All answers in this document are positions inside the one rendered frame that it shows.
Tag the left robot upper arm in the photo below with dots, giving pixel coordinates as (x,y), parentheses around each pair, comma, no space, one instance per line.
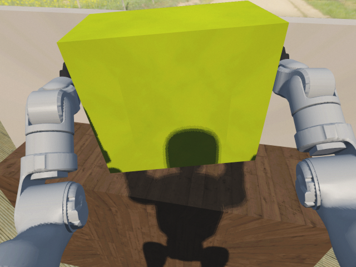
(46,217)

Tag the pedestal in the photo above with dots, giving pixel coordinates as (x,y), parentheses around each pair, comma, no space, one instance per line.
(235,214)

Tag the robot left hand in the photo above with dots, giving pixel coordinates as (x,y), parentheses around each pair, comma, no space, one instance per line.
(64,72)

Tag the robot right hand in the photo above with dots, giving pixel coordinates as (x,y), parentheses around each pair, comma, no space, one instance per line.
(284,55)

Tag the right robot forearm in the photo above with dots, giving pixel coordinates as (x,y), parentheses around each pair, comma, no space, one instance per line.
(315,106)

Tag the left robot forearm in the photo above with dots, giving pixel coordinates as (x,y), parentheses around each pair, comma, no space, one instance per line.
(49,131)

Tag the carton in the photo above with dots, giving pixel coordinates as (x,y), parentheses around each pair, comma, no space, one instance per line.
(176,86)

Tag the right robot upper arm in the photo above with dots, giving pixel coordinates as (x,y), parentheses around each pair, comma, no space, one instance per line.
(327,184)

